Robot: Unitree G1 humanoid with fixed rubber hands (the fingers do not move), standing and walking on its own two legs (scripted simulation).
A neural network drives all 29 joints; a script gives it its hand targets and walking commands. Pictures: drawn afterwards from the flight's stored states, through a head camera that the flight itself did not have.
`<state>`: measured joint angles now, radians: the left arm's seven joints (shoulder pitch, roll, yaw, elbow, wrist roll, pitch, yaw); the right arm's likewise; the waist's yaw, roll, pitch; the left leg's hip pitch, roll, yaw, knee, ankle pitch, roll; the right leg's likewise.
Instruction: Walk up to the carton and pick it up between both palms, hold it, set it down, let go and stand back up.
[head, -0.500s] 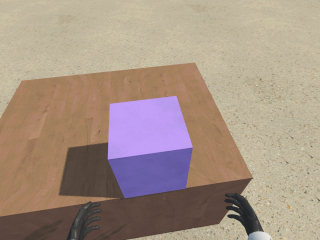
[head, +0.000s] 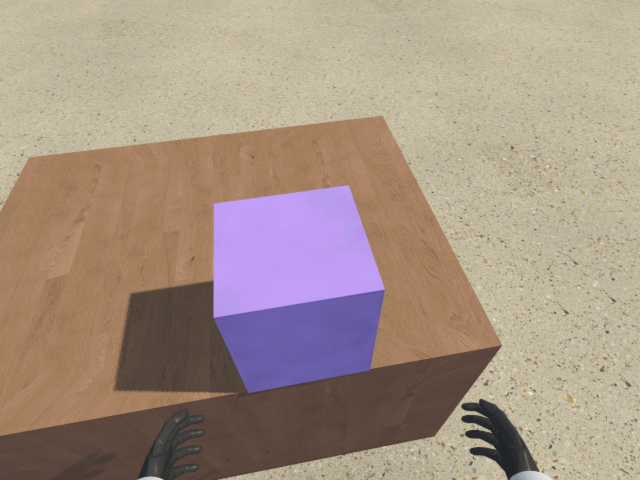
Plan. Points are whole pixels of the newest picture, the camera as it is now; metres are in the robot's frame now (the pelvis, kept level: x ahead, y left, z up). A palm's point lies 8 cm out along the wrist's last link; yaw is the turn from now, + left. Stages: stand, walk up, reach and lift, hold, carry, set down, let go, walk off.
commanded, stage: let go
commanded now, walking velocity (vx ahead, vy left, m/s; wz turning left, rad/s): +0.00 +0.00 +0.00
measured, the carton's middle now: (296, 292) +0.41 +0.07 -0.05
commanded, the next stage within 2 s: stand in 0.34 s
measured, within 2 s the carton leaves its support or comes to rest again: neither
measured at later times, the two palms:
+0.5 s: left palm out of the picture +0.13 +0.26 -0.09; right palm out of the picture +0.13 -0.25 -0.09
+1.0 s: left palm out of the picture +0.05 +0.31 -0.10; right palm out of the picture +0.05 -0.27 -0.11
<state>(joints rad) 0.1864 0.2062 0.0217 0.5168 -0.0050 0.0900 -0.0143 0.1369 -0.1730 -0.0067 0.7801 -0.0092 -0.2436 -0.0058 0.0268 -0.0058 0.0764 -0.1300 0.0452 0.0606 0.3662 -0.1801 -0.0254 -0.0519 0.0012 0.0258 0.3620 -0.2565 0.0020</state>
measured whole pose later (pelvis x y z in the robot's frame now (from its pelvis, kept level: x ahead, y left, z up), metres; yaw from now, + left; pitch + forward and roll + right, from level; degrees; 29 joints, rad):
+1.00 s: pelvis -0.03 +0.02 -0.01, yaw +1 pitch -4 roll -1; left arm 0.29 0.37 -0.01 0.75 0.01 -0.01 -0.01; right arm 0.25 -0.34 0.00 0.83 -0.01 -0.01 0.02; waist -0.01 0.01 0.02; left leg -0.22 0.03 0.05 0.46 -0.18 0.01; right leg -0.13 -0.02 0.01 0.43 -0.24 0.03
